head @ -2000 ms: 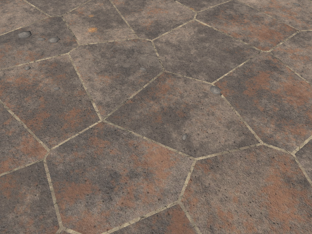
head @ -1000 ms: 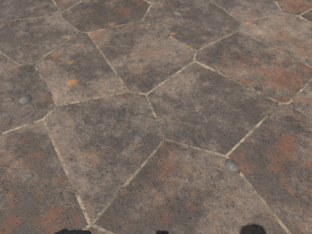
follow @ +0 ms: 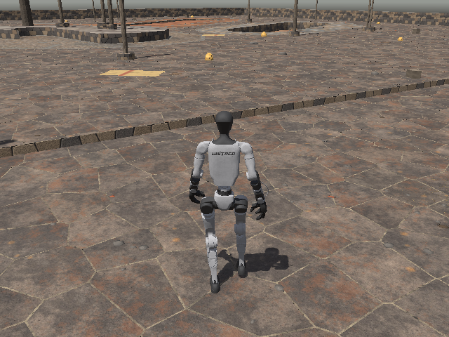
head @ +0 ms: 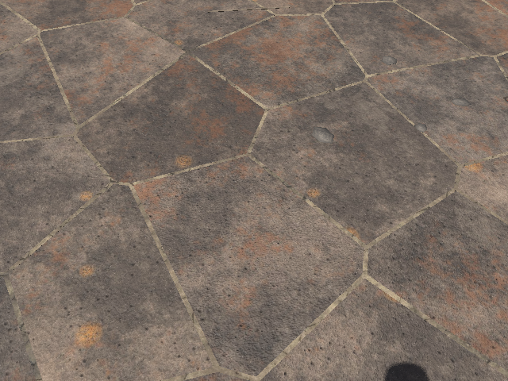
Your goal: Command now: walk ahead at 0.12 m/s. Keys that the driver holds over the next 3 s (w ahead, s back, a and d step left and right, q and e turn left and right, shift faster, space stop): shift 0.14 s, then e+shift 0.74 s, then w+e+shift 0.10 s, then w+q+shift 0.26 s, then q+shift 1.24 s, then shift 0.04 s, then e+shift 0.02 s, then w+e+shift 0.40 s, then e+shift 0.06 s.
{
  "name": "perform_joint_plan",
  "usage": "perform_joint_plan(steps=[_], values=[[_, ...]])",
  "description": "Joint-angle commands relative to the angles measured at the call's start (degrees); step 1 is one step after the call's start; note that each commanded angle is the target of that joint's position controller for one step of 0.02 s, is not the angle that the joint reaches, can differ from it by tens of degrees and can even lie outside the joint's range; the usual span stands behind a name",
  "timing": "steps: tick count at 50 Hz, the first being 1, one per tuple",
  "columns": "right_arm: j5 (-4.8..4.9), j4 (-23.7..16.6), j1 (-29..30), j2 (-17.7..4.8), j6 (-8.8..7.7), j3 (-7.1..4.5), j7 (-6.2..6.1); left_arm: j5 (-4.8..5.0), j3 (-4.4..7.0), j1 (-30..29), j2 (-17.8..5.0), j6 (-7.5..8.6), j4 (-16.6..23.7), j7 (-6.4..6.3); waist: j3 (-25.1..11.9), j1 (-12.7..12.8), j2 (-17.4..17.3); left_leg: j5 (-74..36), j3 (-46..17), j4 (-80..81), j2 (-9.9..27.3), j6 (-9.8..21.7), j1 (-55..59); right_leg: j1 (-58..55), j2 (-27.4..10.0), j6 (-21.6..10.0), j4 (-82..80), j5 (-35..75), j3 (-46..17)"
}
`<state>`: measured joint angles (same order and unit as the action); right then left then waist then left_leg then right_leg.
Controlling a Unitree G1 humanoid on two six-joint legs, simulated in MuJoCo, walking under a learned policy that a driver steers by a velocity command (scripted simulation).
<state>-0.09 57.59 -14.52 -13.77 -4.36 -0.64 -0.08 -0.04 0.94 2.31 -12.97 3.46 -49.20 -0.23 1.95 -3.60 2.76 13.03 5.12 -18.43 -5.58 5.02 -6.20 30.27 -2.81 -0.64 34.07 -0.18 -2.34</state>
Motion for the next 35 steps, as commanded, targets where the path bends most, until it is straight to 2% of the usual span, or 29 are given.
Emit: perform_joint_plan(steps=[1,2,3,4,5,6,7,8,9,10,11,14,16,17,18,19,20,21,22,23,26,29,32,35], values=[[0.72,-1.53,2.08,-7.91,0.45,-1.54,-0.37,-0.8,1.72,3.41,-6.1,0.65,1.27,0.18,-5.2,4.17,-6.08,-36.07,-6.23,-5.45,15.36,4.67,-0.31,-10.68,1.12,-2.23,-7.07,3.12,1.53],[0.65,-0.98,-0.05,-7.63,0.39,-1.5,-0.36,-1.29,2.4,4.96,-8.13,0.81,0.49,-0.07,-6.16,4.15,-3.72,-30.86,-5.97,-9.15,12.72,2.46,-1.05,-15.42,0.23,-3.58,-10.31,16.12,0.24],[-0.51,-0.54,-4.43,-6.79,-0.19,-1.37,-0.27,-1.71,3.07,5.37,-11.37,0.76,0.27,-0.47,-8.63,1.31,0.82,-21.08,-4.6,-13.24,8.58,0.09,-5.89,-23.45,-4.27,-6.25,-6.3,37.59,-3.52],[-0.66,1.35,-10.0,-2.52,-0.44,-0.18,-0.07,-1.79,2.38,6.98,-8.78,0.18,-0.41,-0.67,-14.1,0.14,6.38,-5.11,-3.99,-18.32,6.38,-2.93,-12.77,-33.2,-10.48,-13.34,-3.43,46.87,-9.13],[-0.21,1.87,-8.33,-2.72,0.23,-0.06,-0.08,-1.18,1.43,8.96,-4.22,-0.48,-1.13,-0.57,-16.86,2.47,6.69,7.4,-4.34,-21.89,5.48,-4.39,-14.06,-34.32,-13.8,-16.65,-4.85,41.63,-13.48],[0.33,0.97,-5.05,-4.52,1.24,-0.52,-0.18,-0.89,0.91,7.76,-3.44,-0.91,-1.24,-0.39,-15.29,2.54,5.96,14.42,-5.38,-22.88,5.74,-4.83,-14.46,-30.73,-14.41,-16.92,-7.28,32.65,-15.53],[0.38,0.47,-2.61,-4.64,2.58,-0.69,-0.59,-1.06,0.89,5.31,-4.2,-1.19,-0.94,-0.34,-13.35,1.78,5.05,16.25,-6.16,-21.85,6.33,-4.91,-13.48,-26.38,-14.02,-15.82,-9.07,23.33,-16.47],[-0.03,0.0,-0.83,-5.5,3.87,-1.09,-1.25,-0.9,1.69,1.99,-7.31,-1.52,0.19,-0.34,-10.35,0.88,4.27,13.28,-5.2,-19.16,5.77,-4.94,-11.34,-20.24,-12.35,-14.15,-10.69,16.42,-16.67],[-0.43,-0.39,0.05,-6.64,4.87,-1.56,-1.96,-0.39,2.88,-0.06,-10.79,-2.01,1.37,-0.65,-8.81,0.49,5.22,10.21,-3.98,-18.06,4.46,-4.8,-10.63,-17.02,-11.0,-12.87,-12.15,10.13,-17.37],[-0.6,-0.42,0.05,-6.81,5.45,-1.78,-2.48,0.03,3.7,-0.12,-12.62,-2.56,2.0,-1.01,-8.22,0.7,5.86,9.32,-3.37,-18.31,3.06,-4.65,-10.73,-15.64,-10.27,-12.48,-13.99,4.02,-18.8],[-0.52,-0.42,-0.35,-6.63,5.72,-1.91,-2.76,0.3,4.22,0.42,-13.18,-2.94,2.5,-1.41,-8.18,1.03,6.26,9.63,-3.4,-19.43,2.26,-4.37,-11.3,-15.22,-10.32,-12.59,-15.76,-0.79,-20.54],[-0.01,-0.86,-0.65,-5.73,5.41,-2.4,-2.82,0.49,4.94,0.45,-11.81,-3.12,4.16,-2.66,-8.96,1.17,6.56,11.1,-6.59,-21.83,2.62,-3.09,-11.6,-13.39,-10.41,-12.39,-17.58,-4.1,-23.77],[0.17,-0.61,-3.17,-5.6,4.87,-2.84,-2.81,1.2,5.39,-2.42,-11.3,-3.67,5.82,-3.15,-9.11,-1.13,5.01,6.82,-7.15,-13.73,3.09,-1.98,-5.93,-8.26,-7.37,-9.44,-16.23,-5.02,-20.98],[-0.19,-0.22,-6.1,-7.3,4.82,-3.47,-2.93,1.94,5.37,-4.23,-10.34,-4.3,7.11,-3.12,-8.36,-2.6,1.93,4.63,-8.79,-5.26,6.0,-0.48,0.12,-1.66,-3.41,-6.0,-12.5,-8.96,-16.54],[-1.55,-0.61,-6.7,-13.02,5.05,-5.03,-3.29,2.59,4.61,-5.43,-6.48,-4.79,9.07,-2.7,-5.07,-1.79,-10.35,4.33,-19.63,2.97,17.68,4.28,5.59,12.34,3.95,-1.61,0.96,-20.54,-6.72],[-2.82,-3.1,-0.02,-14.12,4.71,-5.39,-3.35,1.28,4.44,-3.24,-5.93,-4.36,10.16,-2.27,-4.26,0.67,-19.89,-6.65,-32.4,6.98,31.18,10.96,-0.04,15.45,6.78,1.01,14.98,-30.72,-1.82],[-3.36,-6.5,4.96,-9.67,4.14,-4.12,-4.11,0.7,6.07,-0.46,-10.2,-4.12,8.09,-1.9,-5.71,2.88,-11.46,-15.01,-28.18,4.81,30.37,11.48,-0.55,13.01,3.84,1.63,25.3,-29.62,-5.54],[-2.48,-8.11,8.75,-8.07,3.67,-3.76,-4.36,0.91,6.87,3.7,-11.06,-4.58,6.33,-1.78,-6.21,5.35,-6.96,-18.65,-21.34,2.52,26.74,8.44,0.14,12.16,3.73,2.05,29.49,-26.29,-5.13],[-1.21,-9.38,10.57,-8.17,3.35,-3.72,-4.37,0.74,6.95,6.46,-10.24,-5.2,4.81,-2.07,-5.98,6.04,-4.83,-18.75,-16.36,1.13,23.79,5.75,1.78,12.84,3.04,2.81,32.45,-22.8,-4.47],[-0.5,-9.75,10.63,-8.28,3.17,-3.65,-4.42,0.66,6.76,7.07,-9.26,-5.65,4.58,-2.07,-4.86,5.56,-5.17,-20.93,-12.86,0.51,22.92,4.79,2.36,14.09,2.18,3.66,35.18,-20.43,-3.92],[-1.06,-9.6,7.17,-8.62,4.06,-3.61,-5.0,1.69,5.94,3.32,-7.14,-6.15,7.57,-1.44,-2.73,2.98,-8.28,-23.05,-4.49,1.03,19.84,4.87,3.0,14.47,0.31,5.71,32.56,-15.26,1.08],[-1.1,-9.69,4.26,-10.83,5.02,-4.3,-5.28,1.63,4.84,-0.75,-5.51,-5.98,11.38,-0.41,-2.93,0.49,-9.78,-26.29,-1.82,0.74,21.81,6.25,6.85,13.18,-1.61,6.51,24.39,-14.76,3.27],[-1.07,-10.95,4.77,-13.02,5.25,-5.27,-4.5,1.56,4.44,-1.8,-5.37,-6.11,13.81,0.92,-3.6,0.12,-10.09,-27.62,0.77,0.27,24.55,7.05,7.06,8.57,-2.65,5.17,18.18,-16.19,5.47],[-0.46,-12.36,6.57,-13.71,5.21,-5.92,-3.13,1.88,5.05,-0.59,-6.39,-6.81,14.55,1.72,-4.22,1.17,-10.45,-28.94,3.86,-1.24,25.62,6.22,5.43,2.32,-1.75,2.93,12.98,-17.15,8.38]])
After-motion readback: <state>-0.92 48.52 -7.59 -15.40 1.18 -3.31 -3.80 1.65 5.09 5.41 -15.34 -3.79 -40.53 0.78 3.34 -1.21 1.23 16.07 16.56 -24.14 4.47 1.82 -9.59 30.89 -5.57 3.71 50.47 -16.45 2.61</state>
